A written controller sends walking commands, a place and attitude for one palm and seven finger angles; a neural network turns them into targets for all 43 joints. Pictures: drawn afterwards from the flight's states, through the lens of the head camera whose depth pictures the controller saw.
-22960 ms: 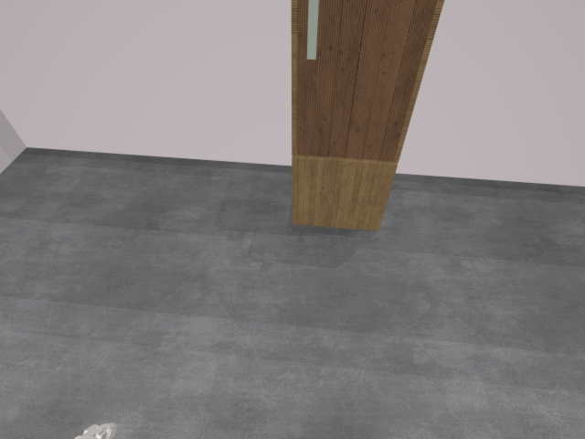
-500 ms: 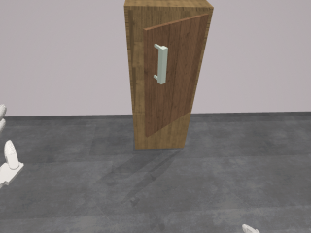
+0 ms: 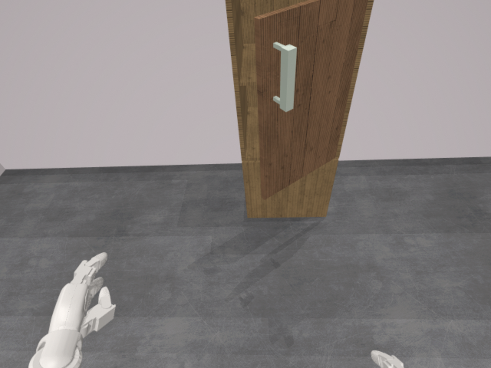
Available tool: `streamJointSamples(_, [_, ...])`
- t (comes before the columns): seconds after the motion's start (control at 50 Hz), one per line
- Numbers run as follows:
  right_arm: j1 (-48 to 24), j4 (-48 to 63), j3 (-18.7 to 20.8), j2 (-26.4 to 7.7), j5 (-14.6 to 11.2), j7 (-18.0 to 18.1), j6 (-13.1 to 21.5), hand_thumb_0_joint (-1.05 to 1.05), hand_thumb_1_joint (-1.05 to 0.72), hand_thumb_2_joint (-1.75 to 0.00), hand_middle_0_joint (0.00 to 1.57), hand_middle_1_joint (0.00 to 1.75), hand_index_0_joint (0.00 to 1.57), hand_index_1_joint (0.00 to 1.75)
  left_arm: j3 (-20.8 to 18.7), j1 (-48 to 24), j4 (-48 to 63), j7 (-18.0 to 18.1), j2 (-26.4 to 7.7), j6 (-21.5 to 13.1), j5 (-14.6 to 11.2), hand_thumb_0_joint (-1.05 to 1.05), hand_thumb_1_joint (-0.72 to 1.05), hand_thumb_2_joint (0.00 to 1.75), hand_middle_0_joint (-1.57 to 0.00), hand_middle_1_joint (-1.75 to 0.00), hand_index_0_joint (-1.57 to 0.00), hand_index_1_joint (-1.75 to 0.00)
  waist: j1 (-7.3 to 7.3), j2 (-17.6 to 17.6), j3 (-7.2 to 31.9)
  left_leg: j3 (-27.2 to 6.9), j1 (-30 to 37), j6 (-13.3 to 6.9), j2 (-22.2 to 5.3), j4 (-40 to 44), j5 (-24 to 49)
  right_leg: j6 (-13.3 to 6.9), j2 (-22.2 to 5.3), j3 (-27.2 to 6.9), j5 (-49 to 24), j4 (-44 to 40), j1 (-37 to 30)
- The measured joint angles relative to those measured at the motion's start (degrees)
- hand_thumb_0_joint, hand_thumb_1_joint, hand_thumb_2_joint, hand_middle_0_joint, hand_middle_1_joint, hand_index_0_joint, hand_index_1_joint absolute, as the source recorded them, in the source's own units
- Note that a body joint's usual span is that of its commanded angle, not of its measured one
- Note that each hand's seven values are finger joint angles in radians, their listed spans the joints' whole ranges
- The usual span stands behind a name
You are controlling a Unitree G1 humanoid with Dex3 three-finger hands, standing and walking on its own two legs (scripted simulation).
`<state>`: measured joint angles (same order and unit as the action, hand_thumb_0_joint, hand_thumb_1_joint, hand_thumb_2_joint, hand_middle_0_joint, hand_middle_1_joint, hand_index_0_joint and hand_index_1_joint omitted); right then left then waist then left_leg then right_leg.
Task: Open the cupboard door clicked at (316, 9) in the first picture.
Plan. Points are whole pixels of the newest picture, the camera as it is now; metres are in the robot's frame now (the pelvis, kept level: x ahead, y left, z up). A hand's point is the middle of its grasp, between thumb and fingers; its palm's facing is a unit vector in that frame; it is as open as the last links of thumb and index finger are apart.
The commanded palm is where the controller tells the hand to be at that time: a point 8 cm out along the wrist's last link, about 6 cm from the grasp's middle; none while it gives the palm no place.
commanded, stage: let the arm hang, fingers relaxed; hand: left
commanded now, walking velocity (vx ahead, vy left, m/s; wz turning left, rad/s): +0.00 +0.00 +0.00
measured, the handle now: (282, 77) +0.73 -0.06 +0.12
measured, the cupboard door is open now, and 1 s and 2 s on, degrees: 37 37 37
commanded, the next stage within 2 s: look to check the result in 0.96 s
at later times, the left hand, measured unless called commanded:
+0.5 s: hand out of the picture -0.03 +0.20 -0.15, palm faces +0.01 -0.97 -0.25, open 7.3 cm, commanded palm none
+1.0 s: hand out of the picture +0.01 +0.18 -0.15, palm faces +0.01 -0.98 -0.20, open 7.4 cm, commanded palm none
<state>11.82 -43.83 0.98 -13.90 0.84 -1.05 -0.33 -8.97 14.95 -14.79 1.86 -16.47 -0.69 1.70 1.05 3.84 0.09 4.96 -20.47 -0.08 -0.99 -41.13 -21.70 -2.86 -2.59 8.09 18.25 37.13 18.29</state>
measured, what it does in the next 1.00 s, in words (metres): stands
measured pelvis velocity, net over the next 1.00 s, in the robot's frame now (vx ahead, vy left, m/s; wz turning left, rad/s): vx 0.01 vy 0.01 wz -0.04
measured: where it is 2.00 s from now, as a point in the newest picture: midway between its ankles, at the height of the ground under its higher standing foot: outside the picture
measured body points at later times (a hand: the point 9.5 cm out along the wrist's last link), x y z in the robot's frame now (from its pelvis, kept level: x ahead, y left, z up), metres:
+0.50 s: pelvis +0.00 +0.01 +0.02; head +0.02 -0.01 +0.47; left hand -0.03 +0.25 -0.13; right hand -0.02 -0.20 -0.15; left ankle +0.02 +0.12 -0.72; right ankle +0.02 -0.09 -0.72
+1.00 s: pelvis +0.01 +0.01 +0.02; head +0.02 -0.01 +0.47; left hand +0.01 +0.23 -0.14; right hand -0.03 -0.19 -0.15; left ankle +0.02 +0.12 -0.72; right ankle +0.02 -0.09 -0.72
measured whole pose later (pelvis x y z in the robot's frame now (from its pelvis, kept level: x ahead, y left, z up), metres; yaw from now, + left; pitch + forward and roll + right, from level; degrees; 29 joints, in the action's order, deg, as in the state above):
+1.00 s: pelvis +0.01 +0.01 +0.02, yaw -2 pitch -2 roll +0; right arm 18.1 -66.2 0.0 -6.9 1.0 1.6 -0.7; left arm -1.2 15.9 -66.2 1.8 -6.7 -1.1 0.6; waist 0.9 1.7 -2.6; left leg 6.1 -9.6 -0.8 -1.0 -22.7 -11.6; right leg -1.8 -1.1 6.5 11.9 23.9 10.5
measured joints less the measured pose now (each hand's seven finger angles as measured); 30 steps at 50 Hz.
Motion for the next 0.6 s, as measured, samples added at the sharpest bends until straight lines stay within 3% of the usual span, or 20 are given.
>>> streamJointSamples(0.04, [-0.3, -1.4, -0.3, -0.3, 0.8, 0.0, -0.7, 0.01, -0.91, -0.90, 0.20, 0.30, 0.21, 0.30, 3.3, -1.6, -11.7, -0.8, 2.5, 2.2, 0.0, 0.00, 0.90, 0.90, -0.19, -0.30, -0.19, -0.30, 0.82, 0.3, -1.1, -1.4, 1.6, -1.0, -0.6, 3.9, 5.9, 0.4, 0.5, 0.7, 1.2, 2.1, 0.7])
streamJointSamples(0.12, [-0.5, -6.5, -1.5, 1.2, 1.2, 0.7, -1.4, 0.01, -0.91, -0.90, 0.20, 0.30, 0.20, 0.30, 8.2, -1.2, -30.5, -1.9, 7.6, 4.2, -0.3, 0.01, 0.91, 0.89, -0.19, -0.30, -0.19, -0.30, 0.83, -3.1, -3.6, -0.5, 3.8, -0.4, -0.8, 5.7, 4.6, 0.3, 1.0, -0.2, -0.8, -1.4, -1.6])
streamJointSamples(0.14, [0.0, -7.7, -1.6, 1.6, 1.2, 0.9, -1.3, 0.01, -0.91, -0.90, 0.20, 0.30, 0.20, 0.30, 7.4, -0.9, -33.3, -1.2, 8.6, 3.7, -1.2, 0.00, 0.93, 0.89, -0.20, -0.30, -0.20, -0.30, 0.68, -3.6, -3.9, -0.6, 4.2, -0.2, -0.9, 7.1, 5.2, 0.3, 1.3, -0.1, -1.5, -3.0, -2.2])
streamJointSamples(0.26, [2.7, -14.7, -1.4, 3.5, 0.7, 1.8, -1.7, 0.01, -0.91, -0.90, 0.20, 0.30, 0.20, 0.30, 7.0, 0.9, -43.5, -0.9, 5.8, 1.3, -1.0, -0.04, 1.01, 0.89, -0.21, -0.30, -0.20, -0.30, -1.23, -3.9, -4.3, -1.1, 6.9, 0.0, -1.1, 13.8, 8.9, 0.1, 2.2, 0.6, -5.7, -11.2, -5.7])
streamJointSamples(0.4, [4.1, -19.2, -1.2, 4.4, 0.1, 2.2, -1.2, 0.01, -0.91, -0.90, 0.20, 0.30, 0.20, 0.30, 7.8, 3.2, -51.1, -0.7, 5.6, 0.7, -1.1, -0.01, 0.95, 0.89, -0.20, -0.30, -0.20, -0.30, -1.10, -1.9, -4.0, -0.3, 9.6, -0.3, -0.6, 17.4, 10.3, 0.5, 2.1, -0.2, -7.1, -14.2, -7.8])
streamJointSamples(0.6, [5.0, -21.8, -1.4, 6.2, 0.1, 2.3, -0.9, 0.01, -0.91, -0.90, 0.20, 0.30, 0.20, 0.30, 8.3, 2.0, -52.7, -0.2, 8.6, 0.1, -1.2, 0.00, 0.91, 0.89, -0.20, -0.30, -0.20, -0.30, -0.67, -1.2, -3.1, 0.7, 10.7, -0.6, -0.2, 18.4, 10.6, 0.8, 1.7, -1.2, -7.0, -14.0, -8.1])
